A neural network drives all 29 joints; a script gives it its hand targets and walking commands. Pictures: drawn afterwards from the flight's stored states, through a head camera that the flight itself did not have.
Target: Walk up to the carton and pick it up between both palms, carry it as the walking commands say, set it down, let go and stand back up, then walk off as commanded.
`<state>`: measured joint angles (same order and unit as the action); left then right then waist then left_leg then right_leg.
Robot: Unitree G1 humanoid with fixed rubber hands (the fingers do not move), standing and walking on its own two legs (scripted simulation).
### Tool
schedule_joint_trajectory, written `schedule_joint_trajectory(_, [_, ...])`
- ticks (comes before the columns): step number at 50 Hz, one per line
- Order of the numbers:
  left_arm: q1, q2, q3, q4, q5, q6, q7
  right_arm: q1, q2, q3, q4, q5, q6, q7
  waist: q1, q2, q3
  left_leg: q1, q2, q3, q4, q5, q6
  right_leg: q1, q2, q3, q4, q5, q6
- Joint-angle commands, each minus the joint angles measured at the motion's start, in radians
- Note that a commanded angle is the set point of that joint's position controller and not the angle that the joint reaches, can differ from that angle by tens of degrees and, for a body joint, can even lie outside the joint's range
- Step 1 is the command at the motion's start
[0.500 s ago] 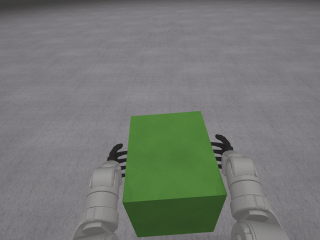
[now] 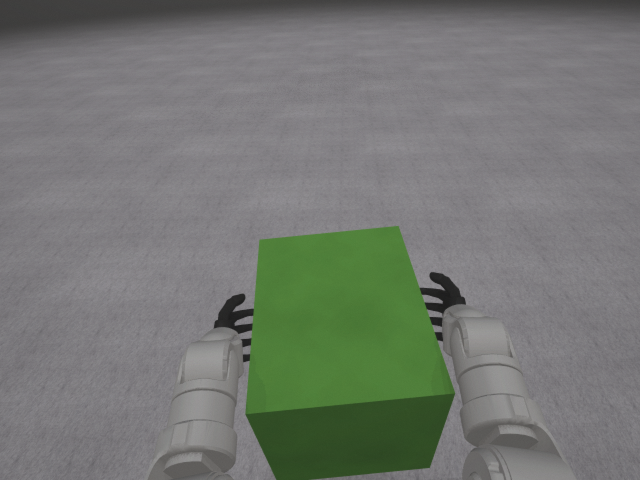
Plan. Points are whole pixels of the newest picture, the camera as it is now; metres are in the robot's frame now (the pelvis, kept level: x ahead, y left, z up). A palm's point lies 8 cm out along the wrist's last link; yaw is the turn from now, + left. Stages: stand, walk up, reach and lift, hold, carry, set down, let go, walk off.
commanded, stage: reach and lift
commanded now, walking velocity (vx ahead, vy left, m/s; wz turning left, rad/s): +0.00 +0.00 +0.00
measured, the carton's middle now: (340, 348) +0.33 -0.01 -0.02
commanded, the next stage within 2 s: hold in 0.04 s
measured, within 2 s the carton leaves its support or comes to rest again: neither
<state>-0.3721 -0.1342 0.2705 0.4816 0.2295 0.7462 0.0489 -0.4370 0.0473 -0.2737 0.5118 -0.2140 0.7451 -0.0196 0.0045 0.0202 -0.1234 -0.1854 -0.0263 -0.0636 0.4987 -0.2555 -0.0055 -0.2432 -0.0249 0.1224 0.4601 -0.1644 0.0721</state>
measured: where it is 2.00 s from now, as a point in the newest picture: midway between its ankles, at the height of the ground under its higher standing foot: outside the picture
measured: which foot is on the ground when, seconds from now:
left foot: down 0.00-1.00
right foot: down 0.00-1.00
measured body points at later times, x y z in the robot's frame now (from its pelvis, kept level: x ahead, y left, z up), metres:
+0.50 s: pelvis +0.00 +0.00 +0.00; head -0.08 -0.01 +0.44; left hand +0.30 +0.15 +0.04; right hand +0.31 -0.17 +0.05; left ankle +0.01 +0.12 -0.74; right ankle +0.06 -0.16 -0.74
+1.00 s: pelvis +0.00 +0.00 +0.00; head -0.07 -0.01 +0.44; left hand +0.30 +0.15 +0.04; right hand +0.32 -0.17 +0.05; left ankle +0.01 +0.12 -0.74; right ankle +0.06 -0.16 -0.74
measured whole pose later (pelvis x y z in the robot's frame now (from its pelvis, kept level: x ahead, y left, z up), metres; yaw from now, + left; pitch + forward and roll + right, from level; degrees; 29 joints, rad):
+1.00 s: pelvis +0.00 +0.00 +0.00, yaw +0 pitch -3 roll +0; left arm -0.34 -0.14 0.24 0.45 0.23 0.76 0.05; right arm -0.39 0.05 -0.26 0.47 -0.21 0.75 -0.01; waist 0.00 0.02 -0.14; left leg -0.18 -0.03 -0.06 0.50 -0.26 -0.01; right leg -0.24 -0.02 0.12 0.46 -0.17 0.07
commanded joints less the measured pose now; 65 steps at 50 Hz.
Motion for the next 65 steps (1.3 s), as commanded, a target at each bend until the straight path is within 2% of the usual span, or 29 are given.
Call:
schedule_joint_trajectory(1, [-0.669, -1.006, -0.553, -0.2, -0.264, -0.067, -0.354, -0.517, 1.162, 0.533, -0.16, 0.261, -0.026, 0.372, 0.006, -0.033, -0.261, 0.039, -0.04, 0.001, -0.188, 0.043, -0.002, 0.259, 0.141, -0.09, -0.075, 0.011, -0.06])
schedule_joint_trajectory(4, [-0.681, -0.995, -0.579, -0.265, -0.282, -0.068, -0.351, -0.47, 1.146, 0.557, -0.179, 0.269, -0.021, 0.374, 0.003, 0.0, -0.313, 0.052, -0.055, 0.008, -0.167, 0.158, -0.011, 0.306, 0.139, -0.087, -0.07, 0.128, -0.055])
schedule_joint_trajectory(7, [-0.616, -0.991, -0.571, -0.237, -0.285, -0.064, -0.351, -0.506, 1.161, 0.585, -0.233, 0.286, -0.021, 0.363, 0.034, -0.059, -0.32, 0.05, -0.052, -0.001, -0.171, 0.173, -0.001, 0.318, 0.142, -0.076, -0.074, 0.123, -0.05])
schedule_joint_trajectory(10, [-0.634, -1.004, -0.582, -0.253, -0.287, -0.057, -0.357, -0.442, 1.146, 0.56, -0.188, 0.27, -0.012, 0.368, 0.003, -0.012, -0.256, 0.04, -0.052, 0.008, -0.187, 0.12, -0.003, 0.277, 0.139, -0.079, -0.092, 0.081, -0.056])
schedule_joint_trajectory(15, [-0.625, -0.989, -0.592, -0.264, -0.29, -0.063, -0.354, -0.48, 1.159, 0.594, -0.233, 0.283, -0.017, 0.365, 0.025, -0.081, -0.315, 0.067, -0.054, 0.002, -0.167, 0.173, -0.002, 0.285, 0.144, -0.078, -0.072, 0.13, -0.045])
schedule_joint_trajectory(17, [-0.603, -1.019, -0.581, -0.232, -0.278, -0.052, -0.352, -0.506, 1.14, 0.579, -0.245, 0.284, -0.021, 0.364, 0.014, -0.009, -0.255, 0.017, -0.054, 0.007, -0.18, 0.109, -0.003, 0.297, 0.14, -0.072, -0.073, 0.084, -0.057])
schedule_joint_trajectory(21, [-0.692, -1.002, -0.589, -0.24, -0.284, -0.06, -0.357, -0.503, 1.143, 0.558, -0.193, 0.266, -0.016, 0.372, 0.001, -0.026, -0.238, -0.003, -0.051, 0.013, -0.193, -0.018, -0.001, 0.25, 0.138, -0.079, -0.087, -0.038, -0.056])
schedule_joint_trajectory(23, [-0.727, -0.987, -0.553, -0.247, -0.27, -0.073, -0.361, -0.539, 1.162, 0.546, -0.171, 0.26, -0.019, 0.381, 0.033, -0.048, -0.227, -0.025, -0.041, 0.007, -0.201, -0.064, 0.006, 0.254, 0.139, -0.082, -0.074, -0.073, -0.058])
schedule_joint_trajectory(24, [-0.711, -1.004, -0.556, -0.197, -0.267, -0.069, -0.36, -0.548, 1.157, 0.547, -0.158, 0.264, -0.025, 0.38, -0.001, -0.053, -0.188, -0.05, -0.038, 0.015, -0.206, -0.102, 0.013, 0.247, 0.135, -0.089, -0.078, -0.088, -0.051])
schedule_joint_trajectory(28, [-0.688, -0.984, -0.551, -0.208, -0.256, -0.075, -0.36, -0.558, 1.159, 0.551, -0.185, 0.265, -0.032, 0.379, 0.028, -0.03, -0.233, -0.044, -0.053, 0.024, -0.188, 0.002, 0.011, 0.286, 0.126, -0.073, -0.082, 0.0, -0.056])
schedule_joint_trajectory(29, [-0.699, -0.973, -0.534, -0.202, -0.266, -0.077, -0.362, -0.55, 1.153, 0.543, -0.17, 0.257, -0.02, 0.376, 0.018, -0.104, -0.248, 0.0, -0.044, 0.009, -0.189, -0.016, 0.011, 0.238, 0.13, -0.075, -0.084, -0.04, -0.051])
schedule_joint_trajectory(30, [-0.726, -1.001, -0.577, -0.247, -0.277, -0.078, -0.364, -0.525, 1.164, 0.562, -0.18, 0.269, -0.027, 0.379, 0.005, -0.029, -0.269, 0.005, -0.048, 0.016, -0.192, 0.007, 0.008, 0.265, 0.13, -0.081, -0.075, 0.004, -0.053])
schedule_joint_trajectory(31, [-0.727, -0.992, -0.554, -0.223, -0.277, -0.076, -0.361, -0.57, 1.148, 0.549, -0.191, 0.263, -0.023, 0.375, 0.007, -0.069, -0.253, -0.01, -0.043, 0.01, -0.187, -0.027, 0.008, 0.259, 0.135, -0.082, -0.07, -0.033, -0.052])
schedule_joint_trajectory(33, [-0.685, -0.996, -0.556, -0.225, -0.266, -0.071, -0.358, -0.522, 1.154, 0.543, -0.169, 0.263, -0.025, 0.379, 0.02, -0.025, -0.231, 0.0, -0.044, 0.007, -0.191, 0.002, 0.006, 0.252, 0.127, -0.075, -0.074, -0.005, -0.06])
schedule_joint_trajectory(35, [-0.688, -1.0, -0.6, -0.262, -0.298, -0.075, -0.359, -0.48, 1.144, 0.572, -0.2, 0.277, -0.031, 0.373, 0.008, -0.048, -0.293, 0.033, -0.048, 0.002, -0.177, 0.144, 0.004, 0.277, 0.134, -0.073, -0.066, 0.11, -0.052])
schedule_joint_trajectory(41, [-0.589, -0.993, -0.59, -0.261, -0.282, -0.054, -0.352, -0.461, 1.147, 0.598, -0.247, 0.284, -0.012, 0.361, 0.028, -0.081, -0.277, 0.02, -0.051, 0.001, -0.177, 0.151, 0.004, 0.299, 0.142, -0.075, -0.079, 0.108, -0.046])
schedule_joint_trajectory(44, [-0.606, -1.012, -0.623, -0.287, -0.297, -0.052, -0.347, -0.441, 1.138, 0.591, -0.233, 0.285, -0.017, 0.365, 0.027, 0.0, -0.306, 0.058, -0.052, 0.0, -0.18, 0.238, -0.008, 0.296, 0.141, -0.065, -0.073, 0.187, -0.056])
schedule_joint_trajectory(45, [-0.64, -0.994, -0.625, -0.299, -0.306, -0.053, -0.349, -0.497, 1.152, 0.608, -0.274, 0.298, -0.013, 0.362, 0.027, -0.066, -0.35, 0.063, -0.059, 0.003, -0.169, 0.206, -0.008, 0.314, 0.145, -0.07, -0.075, 0.155, -0.048])
schedule_joint_trajectory(46, [-0.613, -1.004, -0.635, -0.29, -0.307, -0.052, -0.345, -0.439, 1.147, 0.609, -0.247, 0.299, -0.011, 0.364, 0.028, -0.022, -0.304, 0.076, -0.052, -0.002, -0.174, 0.239, -0.006, 0.282, 0.142, -0.067, -0.075, 0.183, -0.051])
schedule_joint_trajectory(47, [-0.605, -1.005, -0.615, -0.304, -0.316, -0.053, -0.345, -0.457, 1.143, 0.61, -0.252, 0.29, -0.004, 0.362, 0.015, -0.103, -0.278, 0.052, -0.052, 0.0, -0.176, 0.2, -0.001, 0.281, 0.149, -0.077, -0.082, 0.141, -0.047])
schedule_joint_trajectory(48, [-0.602, -0.991, -0.602, -0.281, -0.292, -0.046, -0.351, -0.428, 1.151, 0.594, -0.214, 0.294, 0.004, 0.363, 0.035, -0.041, -0.237, 0.036, -0.05, 0.002, -0.187, 0.159, -0.001, 0.257, 0.141, -0.072, -0.084, 0.11, -0.054])
schedule_joint_trajectory(51, [-0.618, -0.981, -0.571, -0.257, -0.271, -0.05, -0.35, -0.474, 1.16, 0.562, -0.175, 0.268, -0.005, 0.37, 0.035, -0.074, -0.21, 0.004, -0.05, 0.008, -0.193, 0.055, -0.001, 0.242, 0.143, -0.074, -0.086, 0.012, -0.055])
schedule_joint_trajectory(52, [-0.629, -0.996, -0.563, -0.227, -0.264, -0.049, -0.351, -0.491, 1.157, 0.554, -0.178, 0.272, -0.01, 0.374, 0.024, -0.029, -0.203, -0.014, -0.054, 0.007, -0.195, -0.002, 0.002, 0.254, 0.135, -0.07, -0.084, -0.021, -0.061])
schedule_joint_trajectory(53, [-0.679, -0.989, -0.583, -0.27, -0.277, -0.064, -0.354, -0.48, 1.167, 0.57, -0.174, 0.272, -0.014, 0.372, 0.01, -0.067, -0.236, 0.018, -0.05, 0.001, -0.188, 0.024, 0.005, 0.228, 0.133, -0.072, -0.08, -0.007, -0.056])
schedule_joint_trajectory(55, [-0.676, -1.006, -0.601, -0.312, -0.29, -0.069, -0.349, -0.501, 1.16, 0.583, -0.228, 0.283, -0.027, 0.375, 0.023, -0.019, -0.253, -0.001, -0.05, 0.006, -0.181, 0.074, 0.001, 0.262, 0.138, -0.071, -0.067, 0.043, -0.064])
schedule_joint_trajectory(56, [-0.67, -1.01, -0.603, -0.276, -0.288, -0.061, -0.353, -0.458, 1.145, 0.576, -0.2, 0.279, -0.019, 0.367, -0.008, -0.005, -0.247, 0.027, -0.049, 0.002, -0.181, 0.066, -0.003, 0.243, 0.132, -0.07, -0.07, 0.044, -0.061])
schedule_joint_trajectory(59, [-0.614, -1.011, -0.606, -0.247, -0.294, -0.057, -0.351, -0.462, 1.143, 0.605, -0.232, 0.276, -0.02, 0.364, 0.02, -0.052, -0.262, 0.005, -0.057, 0.006, -0.186, 0.133, 0.004, 0.291, 0.136, -0.068, -0.083, 0.108, -0.053])
schedule_joint_trajectory(63, [-0.626, -1.018, -0.599, -0.249, -0.292, -0.054, -0.351, -0.457, 1.131, 0.57, -0.205, 0.269, -0.013, 0.36, -0.006, -0.04, -0.276, 0.038, -0.055, -0.001, -0.182, 0.132, -0.006, 0.26, 0.136, -0.07, -0.075, 0.096, -0.056])
schedule_joint_trajectory(65, [-0.645, -1.01, -0.6, -0.259, -0.293, -0.056, -0.349, -0.504, 1.148, 0.593, -0.24, 0.282, -0.02, 0.362, 0.024, -0.062, -0.279, 0.025, -0.061, 0.008, -0.173, 0.106, -0.005, 0.271, 0.139, -0.071, -0.073, 0.063, -0.055])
